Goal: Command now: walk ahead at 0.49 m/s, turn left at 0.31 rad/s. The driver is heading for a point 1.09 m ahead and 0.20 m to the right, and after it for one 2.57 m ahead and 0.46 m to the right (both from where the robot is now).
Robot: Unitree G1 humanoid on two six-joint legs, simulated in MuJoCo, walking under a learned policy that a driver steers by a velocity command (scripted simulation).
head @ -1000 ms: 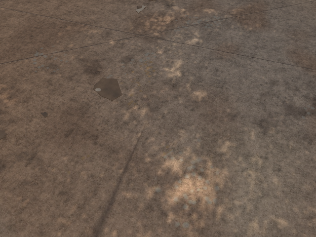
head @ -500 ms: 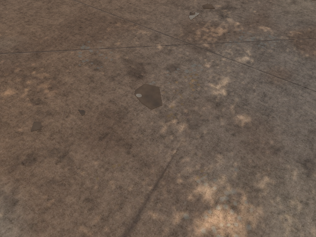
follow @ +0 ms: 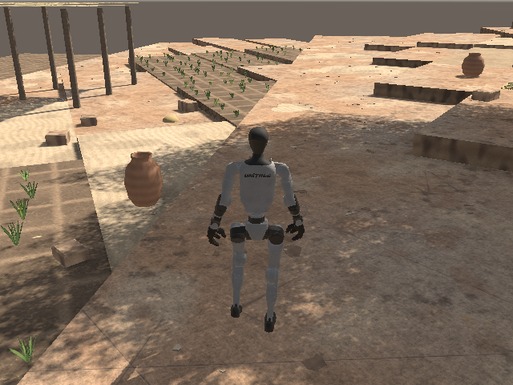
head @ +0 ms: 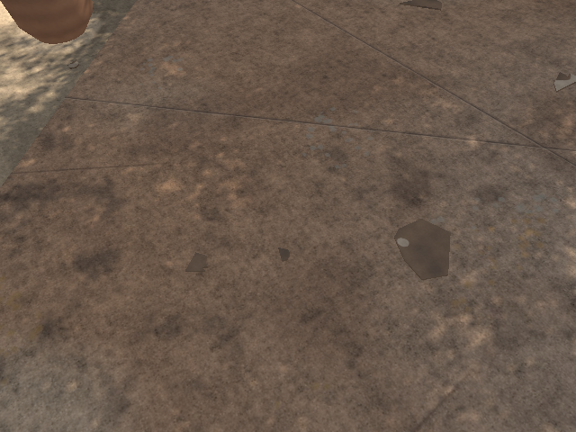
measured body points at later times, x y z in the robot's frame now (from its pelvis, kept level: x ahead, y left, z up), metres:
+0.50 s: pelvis +0.17 +0.03 -0.01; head +0.19 +0.05 +0.44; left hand +0.21 +0.27 -0.16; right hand +0.24 -0.20 -0.14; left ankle +0.23 +0.11 -0.74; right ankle +0.17 -0.10 -0.71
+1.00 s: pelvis +0.20 +0.01 +0.00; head +0.20 +0.01 +0.45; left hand +0.19 +0.23 -0.16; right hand +0.20 -0.21 -0.16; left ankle +0.23 +0.11 -0.74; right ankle +0.19 -0.09 -0.74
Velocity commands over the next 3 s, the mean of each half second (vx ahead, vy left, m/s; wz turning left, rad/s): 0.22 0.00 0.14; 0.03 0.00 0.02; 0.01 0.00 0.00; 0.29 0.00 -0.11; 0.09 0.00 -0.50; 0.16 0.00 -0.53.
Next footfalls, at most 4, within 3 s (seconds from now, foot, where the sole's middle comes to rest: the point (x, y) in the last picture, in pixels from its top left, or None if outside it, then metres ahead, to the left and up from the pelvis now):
0.24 left None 0.27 0.11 -0.78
0.60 right None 0.23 -0.09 -0.78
2.16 right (325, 400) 0.56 -0.01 -0.78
2.76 left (252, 392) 0.58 0.16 -0.78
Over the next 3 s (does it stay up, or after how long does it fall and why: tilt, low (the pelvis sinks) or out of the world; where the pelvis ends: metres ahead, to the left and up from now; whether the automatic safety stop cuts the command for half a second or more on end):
stays up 0.55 0.07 0.01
